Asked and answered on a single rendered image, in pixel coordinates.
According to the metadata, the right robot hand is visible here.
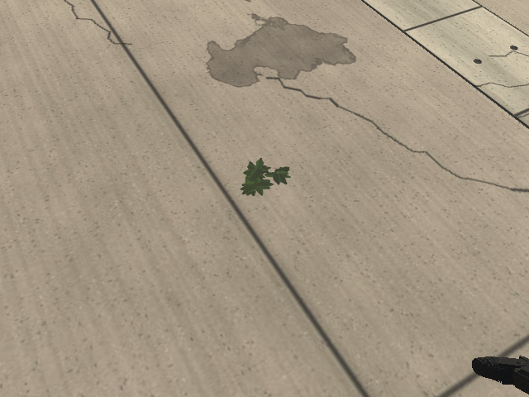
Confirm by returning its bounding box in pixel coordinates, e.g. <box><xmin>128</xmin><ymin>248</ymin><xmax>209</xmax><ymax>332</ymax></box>
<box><xmin>472</xmin><ymin>356</ymin><xmax>529</xmax><ymax>394</ymax></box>

